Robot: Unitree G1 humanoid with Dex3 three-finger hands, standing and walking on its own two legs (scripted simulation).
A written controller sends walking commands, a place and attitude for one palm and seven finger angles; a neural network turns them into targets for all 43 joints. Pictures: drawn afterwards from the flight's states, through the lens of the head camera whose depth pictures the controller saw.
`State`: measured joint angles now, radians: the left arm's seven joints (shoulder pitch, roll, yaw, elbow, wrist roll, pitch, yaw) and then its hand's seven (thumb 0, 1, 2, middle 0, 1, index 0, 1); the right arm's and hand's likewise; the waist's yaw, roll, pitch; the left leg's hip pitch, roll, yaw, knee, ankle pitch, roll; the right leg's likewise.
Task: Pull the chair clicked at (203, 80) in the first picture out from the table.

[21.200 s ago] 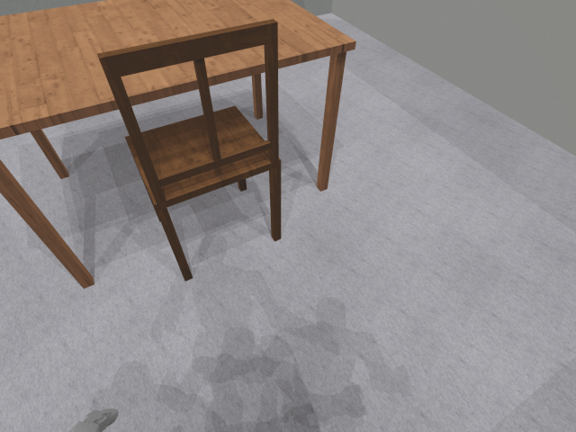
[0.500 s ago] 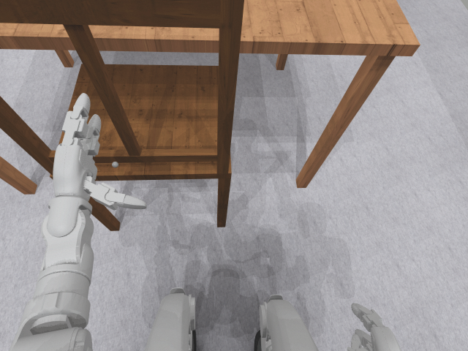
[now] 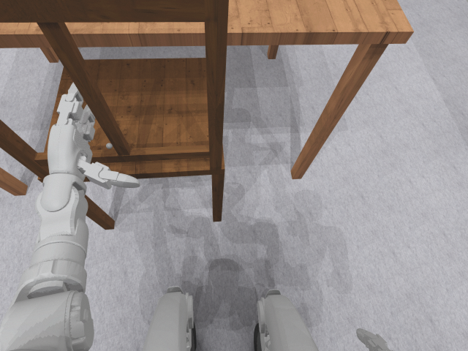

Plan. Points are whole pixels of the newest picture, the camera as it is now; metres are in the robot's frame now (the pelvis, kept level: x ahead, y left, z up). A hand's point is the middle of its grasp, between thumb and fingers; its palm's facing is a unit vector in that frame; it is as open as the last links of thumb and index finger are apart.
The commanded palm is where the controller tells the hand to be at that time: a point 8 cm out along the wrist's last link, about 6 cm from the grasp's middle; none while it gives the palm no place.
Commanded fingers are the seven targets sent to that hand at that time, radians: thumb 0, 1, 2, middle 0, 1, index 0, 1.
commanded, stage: push the fingers through the gap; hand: left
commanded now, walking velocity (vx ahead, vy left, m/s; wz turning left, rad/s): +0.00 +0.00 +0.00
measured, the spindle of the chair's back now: (97, 104) +0.51 +0.22 +0.05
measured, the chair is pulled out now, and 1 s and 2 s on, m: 0.00 0.00 0.00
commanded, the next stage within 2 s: hook a spindle and tug to test in 0.78 s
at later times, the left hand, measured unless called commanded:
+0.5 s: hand (105, 126) +0.48 +0.21 +0.03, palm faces +0.08 -1.00 -0.03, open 16.9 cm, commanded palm +0.45 +0.25 +0.03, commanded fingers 0.00 -0.50 0.30 -0.06 -0.08 -0.06 -0.08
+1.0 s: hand (108, 129) +0.47 +0.20 +0.03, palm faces +0.07 -1.00 -0.03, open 16.8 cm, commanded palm +0.45 +0.24 +0.03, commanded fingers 0.00 -0.50 0.30 -0.18 -0.46 -0.18 -0.46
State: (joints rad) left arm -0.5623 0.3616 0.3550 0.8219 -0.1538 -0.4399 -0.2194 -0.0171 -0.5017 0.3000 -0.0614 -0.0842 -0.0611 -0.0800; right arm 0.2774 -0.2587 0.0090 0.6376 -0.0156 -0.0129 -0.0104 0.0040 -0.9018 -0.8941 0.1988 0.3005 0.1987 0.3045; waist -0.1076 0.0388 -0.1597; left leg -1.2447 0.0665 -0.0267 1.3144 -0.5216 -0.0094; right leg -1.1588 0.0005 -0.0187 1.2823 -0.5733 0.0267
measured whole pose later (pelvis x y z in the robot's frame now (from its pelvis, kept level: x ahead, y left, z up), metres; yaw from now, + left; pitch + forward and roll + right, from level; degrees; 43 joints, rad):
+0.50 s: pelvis +0.00 +0.00 -0.01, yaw -1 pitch +27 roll -4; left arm -0.73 0.44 0.43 0.99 -0.11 -0.48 -0.22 -0.02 -0.50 0.30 -0.06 -0.08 -0.06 -0.08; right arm 0.29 -0.26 0.02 0.64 -0.03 0.03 0.00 0.00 -0.90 -0.89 0.20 0.30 0.20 0.30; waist -0.14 0.04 -0.15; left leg -1.30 0.07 -0.03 1.34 -0.52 -0.01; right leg -1.20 0.01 -0.02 1.30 -0.57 0.03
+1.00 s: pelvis +0.00 +0.01 +0.00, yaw +0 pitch +26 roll -4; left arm -0.72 0.41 0.39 1.01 -0.10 -0.48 -0.19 -0.02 -0.50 0.30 -0.08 -0.13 -0.08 -0.13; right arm 0.28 -0.25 0.03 0.63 -0.03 0.06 0.01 0.00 -0.90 -0.89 0.20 0.30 0.20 0.30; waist -0.14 0.03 -0.16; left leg -1.27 0.07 -0.03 1.32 -0.52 0.00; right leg -1.17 0.00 -0.02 1.27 -0.56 0.04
